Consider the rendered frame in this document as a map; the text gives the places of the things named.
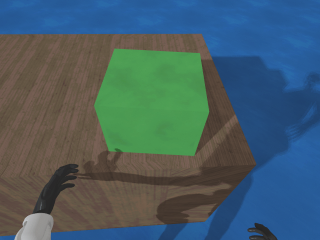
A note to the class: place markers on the carton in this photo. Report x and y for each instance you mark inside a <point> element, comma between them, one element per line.
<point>153,102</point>

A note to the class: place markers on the robot left hand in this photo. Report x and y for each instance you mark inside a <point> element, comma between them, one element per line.
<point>51,190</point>

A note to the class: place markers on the pedestal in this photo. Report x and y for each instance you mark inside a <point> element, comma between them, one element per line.
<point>49,84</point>

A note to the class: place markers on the robot right hand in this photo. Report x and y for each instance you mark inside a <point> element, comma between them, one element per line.
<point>261,229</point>

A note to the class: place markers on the left robot forearm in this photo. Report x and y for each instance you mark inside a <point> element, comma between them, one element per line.
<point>36,226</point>

